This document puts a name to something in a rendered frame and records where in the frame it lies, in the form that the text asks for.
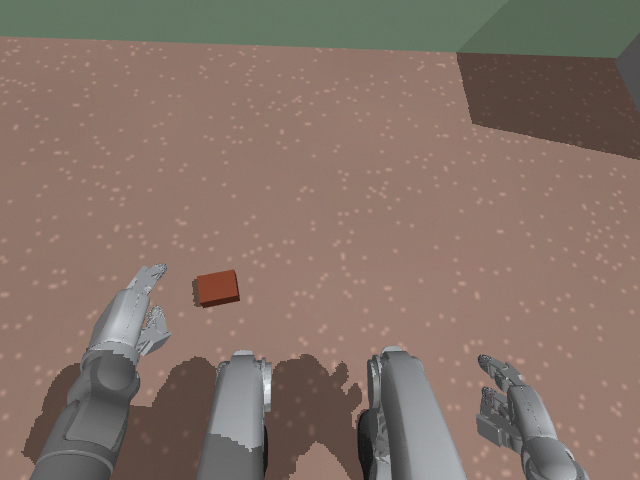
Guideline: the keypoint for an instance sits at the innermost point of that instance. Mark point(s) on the left robot hand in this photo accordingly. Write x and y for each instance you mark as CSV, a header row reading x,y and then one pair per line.
x,y
123,318

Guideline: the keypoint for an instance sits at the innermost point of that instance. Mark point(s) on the right robot hand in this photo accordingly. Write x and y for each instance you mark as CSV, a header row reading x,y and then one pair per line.
x,y
522,414

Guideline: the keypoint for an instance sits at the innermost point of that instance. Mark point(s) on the small box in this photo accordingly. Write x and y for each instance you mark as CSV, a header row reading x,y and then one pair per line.
x,y
218,288

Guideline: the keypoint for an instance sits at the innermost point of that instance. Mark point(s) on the right robot foot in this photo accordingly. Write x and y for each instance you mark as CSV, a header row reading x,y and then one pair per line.
x,y
365,451

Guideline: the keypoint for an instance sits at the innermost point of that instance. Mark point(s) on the left robot arm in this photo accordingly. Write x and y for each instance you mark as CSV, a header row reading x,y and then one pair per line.
x,y
86,439

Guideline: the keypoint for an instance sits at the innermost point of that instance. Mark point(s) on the right robot arm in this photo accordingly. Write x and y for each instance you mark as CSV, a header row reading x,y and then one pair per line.
x,y
545,458

